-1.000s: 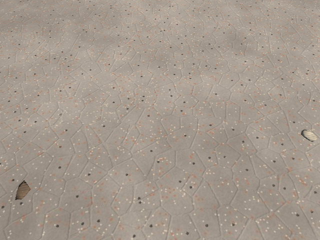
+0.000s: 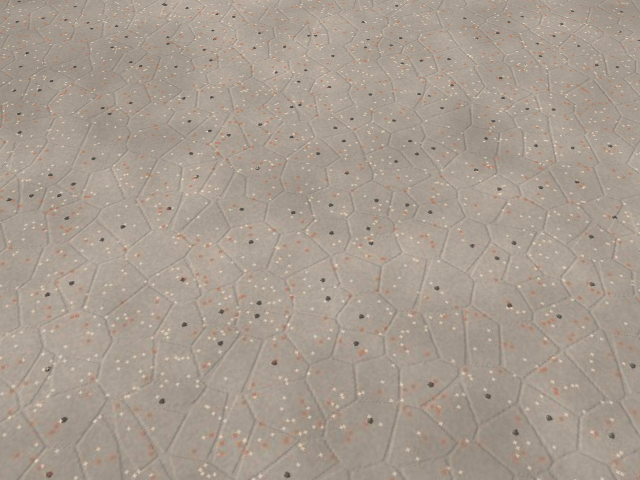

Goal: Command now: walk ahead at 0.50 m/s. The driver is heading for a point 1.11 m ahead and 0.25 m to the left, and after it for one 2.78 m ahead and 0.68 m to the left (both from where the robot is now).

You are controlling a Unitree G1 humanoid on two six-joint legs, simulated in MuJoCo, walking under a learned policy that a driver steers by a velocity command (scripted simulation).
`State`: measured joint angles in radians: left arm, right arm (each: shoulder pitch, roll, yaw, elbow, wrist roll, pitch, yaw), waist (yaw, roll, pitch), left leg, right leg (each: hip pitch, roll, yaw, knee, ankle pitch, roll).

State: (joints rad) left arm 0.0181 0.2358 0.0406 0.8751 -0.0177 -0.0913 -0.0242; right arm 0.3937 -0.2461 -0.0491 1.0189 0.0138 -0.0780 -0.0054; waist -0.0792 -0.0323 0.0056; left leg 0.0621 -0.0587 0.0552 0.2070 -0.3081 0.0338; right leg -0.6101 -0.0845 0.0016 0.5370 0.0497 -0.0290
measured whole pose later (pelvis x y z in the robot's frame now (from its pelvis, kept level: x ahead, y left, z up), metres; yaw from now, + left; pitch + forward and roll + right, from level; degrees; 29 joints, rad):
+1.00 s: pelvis +0.57 +0.03 +0.01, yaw +1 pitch +2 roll +1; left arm 0.06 0.26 0.07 0.89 -0.01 -0.07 0.00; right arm 0.36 -0.23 -0.05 0.99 0.01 -0.09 0.00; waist -0.07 -0.04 0.00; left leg -0.01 -0.07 0.05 0.19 -0.21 0.07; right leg -0.68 -0.13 0.03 0.66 0.07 -0.01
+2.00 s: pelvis +1.09 +0.15 +0.01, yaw +32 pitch +2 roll -1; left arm 0.02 0.29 0.07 0.79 0.01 -0.10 0.00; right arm 0.33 -0.25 -0.08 0.80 0.02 -0.06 0.00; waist -0.06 -0.03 0.03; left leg -0.16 -0.10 -0.09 0.33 -0.20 0.10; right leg -0.66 -0.10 0.09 0.77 -0.07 0.05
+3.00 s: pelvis +1.54 +0.42 +0.00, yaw +19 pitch +2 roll +2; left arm 0.12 0.31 0.07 0.67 -0.02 -0.03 -0.04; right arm 0.35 -0.29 -0.08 0.83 0.00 -0.08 -0.01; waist -0.09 -0.05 0.02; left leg 0.01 0.00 0.18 0.25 -0.29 -0.01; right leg -0.69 -0.10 0.03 0.76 -0.03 0.00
